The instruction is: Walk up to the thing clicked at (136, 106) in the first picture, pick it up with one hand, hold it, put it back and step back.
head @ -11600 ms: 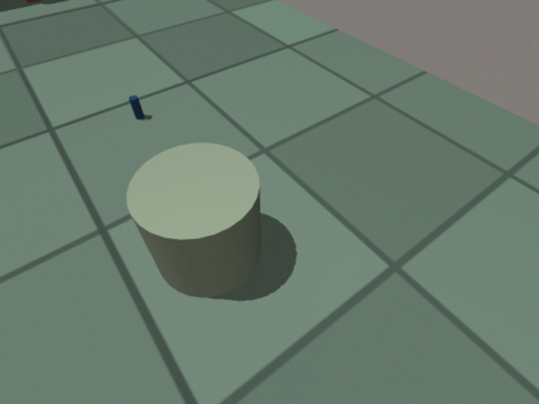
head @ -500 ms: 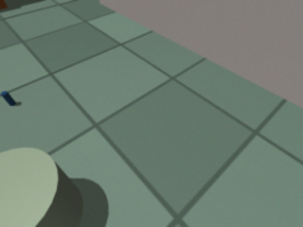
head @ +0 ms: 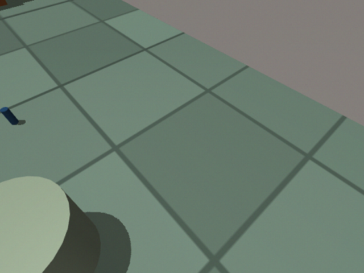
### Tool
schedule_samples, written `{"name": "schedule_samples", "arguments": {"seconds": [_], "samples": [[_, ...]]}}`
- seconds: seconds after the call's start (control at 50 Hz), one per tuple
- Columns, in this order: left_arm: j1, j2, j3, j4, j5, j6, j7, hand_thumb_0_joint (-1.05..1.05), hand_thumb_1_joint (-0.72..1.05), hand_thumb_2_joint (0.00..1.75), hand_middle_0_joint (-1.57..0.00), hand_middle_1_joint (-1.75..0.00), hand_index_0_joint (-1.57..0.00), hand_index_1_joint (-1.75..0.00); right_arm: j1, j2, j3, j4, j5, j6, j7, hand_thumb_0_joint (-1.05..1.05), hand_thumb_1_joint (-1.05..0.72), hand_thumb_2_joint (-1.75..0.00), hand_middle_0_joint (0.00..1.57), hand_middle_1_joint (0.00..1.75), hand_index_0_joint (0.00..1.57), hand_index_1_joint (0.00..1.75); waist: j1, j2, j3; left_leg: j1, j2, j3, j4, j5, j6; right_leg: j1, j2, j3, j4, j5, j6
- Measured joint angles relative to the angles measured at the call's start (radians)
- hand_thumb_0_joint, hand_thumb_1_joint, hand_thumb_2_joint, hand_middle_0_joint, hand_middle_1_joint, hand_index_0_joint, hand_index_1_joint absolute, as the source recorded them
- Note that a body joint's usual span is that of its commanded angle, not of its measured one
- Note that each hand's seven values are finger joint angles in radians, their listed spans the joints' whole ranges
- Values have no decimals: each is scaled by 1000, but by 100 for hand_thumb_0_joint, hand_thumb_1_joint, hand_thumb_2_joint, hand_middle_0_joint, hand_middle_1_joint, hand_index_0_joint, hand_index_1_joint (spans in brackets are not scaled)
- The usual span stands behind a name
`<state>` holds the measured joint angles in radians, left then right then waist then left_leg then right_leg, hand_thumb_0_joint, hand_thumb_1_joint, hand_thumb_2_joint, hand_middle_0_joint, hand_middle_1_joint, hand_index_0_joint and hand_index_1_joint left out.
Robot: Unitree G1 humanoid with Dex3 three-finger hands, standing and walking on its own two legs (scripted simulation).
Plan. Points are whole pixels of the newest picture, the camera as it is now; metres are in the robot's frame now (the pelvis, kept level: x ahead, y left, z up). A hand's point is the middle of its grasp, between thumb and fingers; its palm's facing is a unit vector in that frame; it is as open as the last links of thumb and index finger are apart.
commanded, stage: stand
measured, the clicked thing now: (9, 116) +1.24 +1.31 -0.71
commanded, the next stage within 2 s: walk up in 0.16 s
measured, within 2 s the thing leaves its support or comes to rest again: neither
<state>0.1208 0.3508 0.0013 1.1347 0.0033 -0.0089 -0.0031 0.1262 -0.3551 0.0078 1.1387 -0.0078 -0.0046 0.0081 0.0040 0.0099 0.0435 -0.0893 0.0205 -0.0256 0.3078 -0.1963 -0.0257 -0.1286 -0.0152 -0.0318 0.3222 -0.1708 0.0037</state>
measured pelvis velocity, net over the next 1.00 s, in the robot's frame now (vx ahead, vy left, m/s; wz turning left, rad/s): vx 0.27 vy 0.00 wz -0.04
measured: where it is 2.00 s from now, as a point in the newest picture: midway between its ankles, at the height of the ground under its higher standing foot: (183, 195)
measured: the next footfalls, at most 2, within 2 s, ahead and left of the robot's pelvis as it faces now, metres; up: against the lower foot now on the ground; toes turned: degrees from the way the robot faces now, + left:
left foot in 0.40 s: +0.10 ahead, +0.14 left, +0.00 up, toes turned +3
right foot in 0.82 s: +0.38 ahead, -0.09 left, +0.00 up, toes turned -4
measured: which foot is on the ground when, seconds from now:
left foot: down 0.00-0.28, up 0.30-0.38, down 0.40-0.88, up 0.90-1.00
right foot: down 0.00-0.44, up 0.46-0.80, down 0.82-1.00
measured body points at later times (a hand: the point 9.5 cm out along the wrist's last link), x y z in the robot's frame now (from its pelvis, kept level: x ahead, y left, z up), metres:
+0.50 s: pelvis +0.07 +0.03 -0.02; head +0.09 +0.05 +0.43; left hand +0.08 +0.37 -0.15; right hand +0.15 -0.29 -0.12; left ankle +0.06 +0.13 -0.75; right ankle +0.00 -0.11 -0.71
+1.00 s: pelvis +0.27 +0.00 -0.02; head +0.29 -0.02 +0.43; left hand +0.40 +0.30 -0.11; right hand +0.30 -0.31 -0.15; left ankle +0.18 +0.14 -0.65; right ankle +0.34 -0.09 -0.75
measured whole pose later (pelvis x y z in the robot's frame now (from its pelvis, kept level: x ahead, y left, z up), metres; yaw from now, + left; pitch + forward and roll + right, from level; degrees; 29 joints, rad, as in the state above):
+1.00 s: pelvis +0.27 +0.00 -0.02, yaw -2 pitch -5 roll +2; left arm 0.18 0.36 0.05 0.84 -0.01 -0.05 -0.05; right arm 0.32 -0.37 -0.04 0.87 0.00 -0.03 0.03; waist 0.00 0.01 0.12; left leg -0.29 0.00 0.00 1.19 -0.44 0.05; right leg -0.29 0.00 -0.04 0.57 -0.20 -0.07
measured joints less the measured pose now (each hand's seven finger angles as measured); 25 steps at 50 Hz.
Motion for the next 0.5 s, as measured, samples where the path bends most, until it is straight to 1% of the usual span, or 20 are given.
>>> {"name": "schedule_samples", "arguments": {"seconds": [0.16, 0.18, 0.24, 0.26, 0.28, 0.3, 0.32, 0.36, 0.38, 0.4, 0.42, 0.44, 0.46, 0.48, 0.5], "samples": [[-8, -1, 0, -3, -1, 0, 2, 0, 91, 89, -21, -30, -20, -30, -9, 0, 2, -7, 1, -2, -2, 0, -90, -89, 20, 30, 21, 30, 1, -2, -1, 8, 0, 1, -2, -6, 0, 6, 0, 1, 3, -8, 0], [-4, -1, 9, -13, 3, 1, -6, 0, 91, 89, -21, -30, -20, -30, -4, 0, -6, -17, -4, -3, 4, 0, -90, -89, 20, 30, 21, 30, 1, -2, -2, 1, 0, 2, 17, -28, 10, 0, 0, 0, 19, -26, -5], [36, 10, 39, -50, 19, -9, -32, 0, 91, 89, -21, -30, -20, -30, 38, -9, -31, -51, -20, -14, 25, 0, -90, -89, 20, 30, 21, 30, 8, -4, -30, -30, -3, 3, 127, -173, 46, -31, 2, 6, 125, -158, -30], [51, 15, 47, -60, 22, -11, -37, 0, 91, 89, -21, -30, -20, -30, 53, -15, -38, -60, -23, -15, 30, 0, -90, -89, 20, 30, 21, 30, 10, -3, -43, -40, -3, 2, 159, -206, 55, -38, 3, 6, 147, -179, -35], [63, 20, 54, -69, 24, -14, -42, 0, 90, 89, -21, -30, -20, -30, 65, -23, -44, -68, -26, -15, 34, 0, -90, -89, 20, 30, 21, 30, 11, 0, -51, -53, -3, -2, 189, -222, 62, -43, 5, 5, 161, -176, -37], [72, 26, 60, -79, 25, -18, -45, 0, 90, 89, -21, -30, -20, -30, 74, -30, -51, -75, -27, -16, 36, 0, -90, -89, 20, 30, 21, 30, 12, 0, -52, -70, -1, 4, 227, -223, 65, -41, 3, 0, 163, -138, -35], [77, 28, 66, -87, 28, -24, -46, 0, 90, 89, -21, -30, -20, -30, 80, -39, -57, -78, -30, -15, 36, 0, -90, -89, 20, 30, 21, 30, 12, 7, -45, -94, 5, 11, 279, -235, 65, -34, 3, -11, 165, -126, -27], [93, 31, 74, -108, 31, -34, -47, 0, 90, 89, -21, -30, -20, -30, 87, -54, -67, -83, -32, -13, 37, 0, -90, -89, 20, 30, 21, 30, 22, 20, -24, -146, 14, 20, 355, -273, 66, -5, 6, -28, 153, -142, -16], [105, 36, 77, -119, 33, -36, -49, 0, 90, 89, -21, -30, -20, -30, 88, -58, -70, -88, -33, -14, 40, 0, -90, -89, 20, 30, 21, 30, 31, 19, -15, -166, 15, 28, 359, -291, 67, 8, 4, -27, 144, -148, -14], [120, 44, 78, -128, 35, -34, -50, 0, 90, 89, -21, -30, -20, -30, 86, -59, -73, -94, -32, -19, 43, 0, -90, -89, 20, 30, 21, 30, 40, 14, -5, -178, 14, 35, 337, -293, 69, 19, 0, -23, 140, -154, -12], [135, 56, 80, -132, 33, -29, -52, 0, 90, 89, -21, -30, -20, -30, 84, -56, -75, -103, -32, -28, 46, 1, -90, -89, 20, 30, 21, 30, 48, 0, 5, -173, 11, 49, 314, -220, 62, 26, -9, -13, 148, -166, -10], [153, 69, 81, -132, 29, -18, -52, 0, 90, 89, -21, -30, -20, -30, 84, -51, -79, -116, -31, -42, 48, 1, -90, -89, 20, 30, 21, 30, 52, -20, 8, -151, 2, 66, 274, -133, 49, 20, -22, 1, 179, -190, -14], [165, 79, 83, -125, 24, -3, -51, 0, 90, 89, -21, -30, -20, -30, 87, -46, -86, -132, -34, -58, 47, 1, -90, -89, 20, 30, 21, 30, 48, -37, 10, -135, -8, 79, 251, -80, 41, -10, -31, 16, 265, -217, -24], [171, 84, 83, -114, 21, 12, -46, 0, 91, 89, -21, -30, -20, -30, 91, -39, -92, -148, -36, -71, 43, 0, -90, -89, 20, 30, 21, 30, 35, -46, 12, -121, -15, 83, 245, -91, 43, -51, -15, 50, 384, -252, -31], [174, 86, 80, -105, 19, 25, -42, 1, 91, 89, -21, -30, -20, -30, 102, -33, -94, -162, -35, -78, 39, 0, -90, -89, 20, 30, 21, 30, 20, -49, 9, -105, -18, 79, 230, -106, 47, -93, 11, 77, 491, -275, -38]]}}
